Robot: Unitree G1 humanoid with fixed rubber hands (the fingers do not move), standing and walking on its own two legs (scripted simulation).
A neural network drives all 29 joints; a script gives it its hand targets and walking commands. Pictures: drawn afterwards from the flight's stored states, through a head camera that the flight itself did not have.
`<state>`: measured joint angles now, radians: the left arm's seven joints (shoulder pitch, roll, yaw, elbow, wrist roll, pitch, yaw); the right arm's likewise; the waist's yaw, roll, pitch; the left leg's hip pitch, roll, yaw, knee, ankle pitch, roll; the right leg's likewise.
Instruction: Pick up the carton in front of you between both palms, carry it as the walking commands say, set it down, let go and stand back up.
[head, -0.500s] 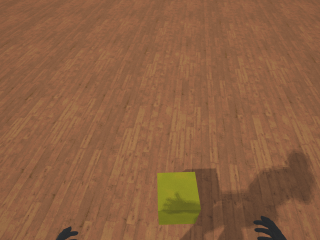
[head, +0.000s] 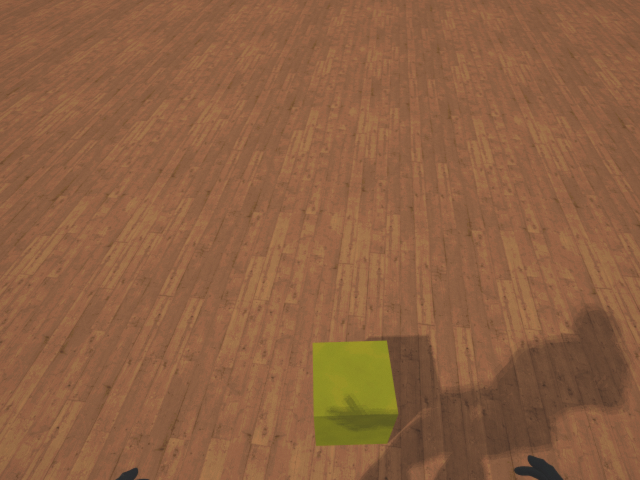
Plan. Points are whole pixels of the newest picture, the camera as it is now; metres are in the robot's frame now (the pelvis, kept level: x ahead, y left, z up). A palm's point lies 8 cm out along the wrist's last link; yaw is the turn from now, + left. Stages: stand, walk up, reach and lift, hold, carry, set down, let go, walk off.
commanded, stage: stand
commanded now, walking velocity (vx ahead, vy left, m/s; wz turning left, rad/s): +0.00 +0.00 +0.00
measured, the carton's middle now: (350, 394) +0.48 -0.08 -0.65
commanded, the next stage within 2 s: none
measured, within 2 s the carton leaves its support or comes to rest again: neither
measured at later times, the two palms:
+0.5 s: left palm out of the picture +0.08 +0.29 -0.10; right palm out of the picture +0.07 -0.29 -0.10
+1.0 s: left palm out of the picture +0.08 +0.29 -0.10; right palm out of the picture +0.06 -0.29 -0.10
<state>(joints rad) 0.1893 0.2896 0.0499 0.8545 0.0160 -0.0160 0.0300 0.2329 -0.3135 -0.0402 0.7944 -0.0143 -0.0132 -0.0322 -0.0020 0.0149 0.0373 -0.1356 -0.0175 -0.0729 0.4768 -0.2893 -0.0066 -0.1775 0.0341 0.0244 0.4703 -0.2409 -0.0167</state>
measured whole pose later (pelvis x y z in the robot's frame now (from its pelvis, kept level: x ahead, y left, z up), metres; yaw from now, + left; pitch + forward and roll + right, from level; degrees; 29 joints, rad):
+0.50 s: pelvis -0.01 +0.00 +0.00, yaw +0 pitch -3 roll +0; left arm 0.18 0.31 0.04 0.94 0.01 -0.02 0.03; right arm 0.21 -0.33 -0.03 0.89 -0.01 -0.02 -0.03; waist 0.00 0.01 0.04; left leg -0.13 -0.02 -0.06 0.43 -0.24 -0.01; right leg -0.17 0.03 0.03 0.43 -0.20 -0.01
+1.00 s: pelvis -0.01 +0.00 +0.01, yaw -1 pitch -3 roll +0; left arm 0.16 0.33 0.03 0.98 0.00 -0.02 0.03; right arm 0.18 -0.34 -0.03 0.95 0.00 -0.02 -0.03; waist 0.00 0.01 0.04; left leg -0.11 -0.02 -0.05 0.39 -0.22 -0.01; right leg -0.16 0.03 0.05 0.39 -0.17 -0.01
